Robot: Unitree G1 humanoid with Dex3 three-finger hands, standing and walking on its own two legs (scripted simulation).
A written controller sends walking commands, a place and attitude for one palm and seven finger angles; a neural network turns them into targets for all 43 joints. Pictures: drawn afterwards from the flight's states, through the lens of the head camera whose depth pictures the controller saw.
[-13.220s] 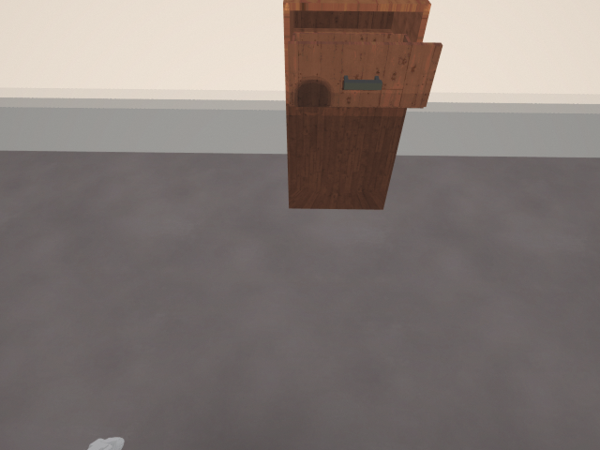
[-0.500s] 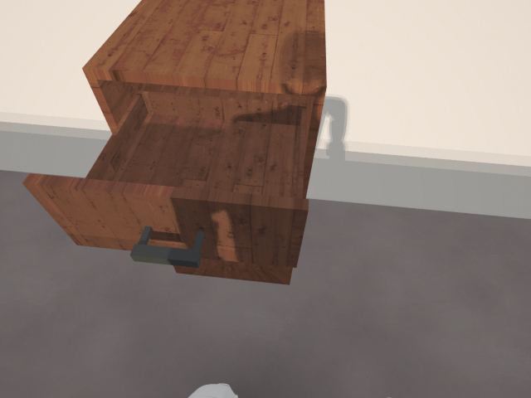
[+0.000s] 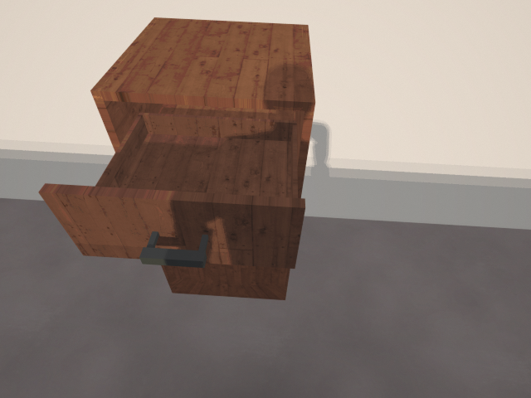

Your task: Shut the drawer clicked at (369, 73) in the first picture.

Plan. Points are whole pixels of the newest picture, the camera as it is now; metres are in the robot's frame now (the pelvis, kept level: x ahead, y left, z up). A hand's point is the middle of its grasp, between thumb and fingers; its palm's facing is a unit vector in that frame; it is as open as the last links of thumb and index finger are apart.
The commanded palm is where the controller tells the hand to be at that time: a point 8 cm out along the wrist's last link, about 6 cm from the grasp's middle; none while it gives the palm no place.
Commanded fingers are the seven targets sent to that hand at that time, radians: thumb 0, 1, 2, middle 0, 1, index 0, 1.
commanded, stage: come to a stop and stand still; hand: left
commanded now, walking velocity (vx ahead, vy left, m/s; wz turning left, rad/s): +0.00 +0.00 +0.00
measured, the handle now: (176, 248) +0.35 +0.17 +0.02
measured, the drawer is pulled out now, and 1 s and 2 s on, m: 0.27 0.27 0.27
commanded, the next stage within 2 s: look again from close up in 0.04 s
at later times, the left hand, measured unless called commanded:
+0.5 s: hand out of the picture +0.04 +0.20 -0.17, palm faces +0.03 -0.97 -0.24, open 7.4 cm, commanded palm none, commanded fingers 0.00 0.90 0.90 -0.20 -0.30 -0.20 -0.30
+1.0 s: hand (152, 335) +0.21 +0.18 +0.00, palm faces +0.18 -0.98 -0.05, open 6.9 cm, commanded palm +0.13 +0.22 -0.03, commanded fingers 0.00 0.90 0.90 -0.50 -0.62 -0.50 -0.62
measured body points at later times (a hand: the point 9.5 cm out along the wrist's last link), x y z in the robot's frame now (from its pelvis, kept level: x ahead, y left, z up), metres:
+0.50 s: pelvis +0.03 +0.02 -0.01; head +0.04 +0.01 +0.44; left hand +0.04 +0.25 -0.15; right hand +0.03 -0.20 -0.17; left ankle +0.07 +0.10 -0.73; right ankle -0.05 -0.12 -0.73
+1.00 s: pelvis +0.02 -0.01 -0.03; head +0.00 -0.03 +0.42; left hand +0.19 +0.23 +0.01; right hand +0.19 -0.25 -0.10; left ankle +0.07 +0.10 -0.73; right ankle +0.00 -0.09 -0.73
